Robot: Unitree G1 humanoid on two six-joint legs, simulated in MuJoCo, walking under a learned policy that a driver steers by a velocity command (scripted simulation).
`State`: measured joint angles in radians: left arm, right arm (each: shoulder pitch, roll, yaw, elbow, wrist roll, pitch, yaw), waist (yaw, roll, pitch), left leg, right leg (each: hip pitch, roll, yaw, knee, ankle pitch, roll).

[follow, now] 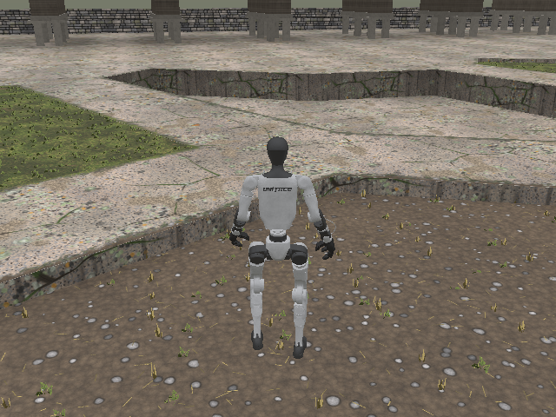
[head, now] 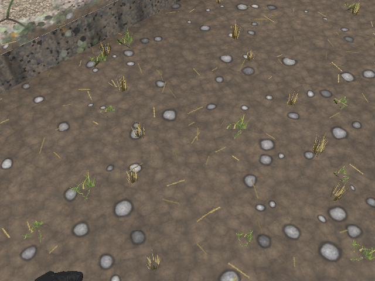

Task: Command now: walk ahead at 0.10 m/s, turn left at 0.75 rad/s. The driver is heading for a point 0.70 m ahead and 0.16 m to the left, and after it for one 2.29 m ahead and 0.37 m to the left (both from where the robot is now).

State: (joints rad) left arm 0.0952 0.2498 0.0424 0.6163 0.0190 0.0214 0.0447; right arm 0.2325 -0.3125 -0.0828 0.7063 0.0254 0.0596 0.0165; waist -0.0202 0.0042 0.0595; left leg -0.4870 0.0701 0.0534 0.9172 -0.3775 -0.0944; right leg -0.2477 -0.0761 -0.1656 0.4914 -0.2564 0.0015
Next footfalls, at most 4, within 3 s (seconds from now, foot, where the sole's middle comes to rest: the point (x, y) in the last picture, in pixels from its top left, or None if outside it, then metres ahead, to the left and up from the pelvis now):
0.12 left None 0.03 0.12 -0.77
0.54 right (181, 268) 0.49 0.04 -0.77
0.94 left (59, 236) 0.62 0.48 -0.77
1.32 right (112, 165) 0.92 0.32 -0.77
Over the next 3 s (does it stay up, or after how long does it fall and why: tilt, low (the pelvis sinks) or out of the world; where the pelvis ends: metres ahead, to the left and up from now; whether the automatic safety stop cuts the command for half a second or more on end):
stays up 1.79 0.24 0.00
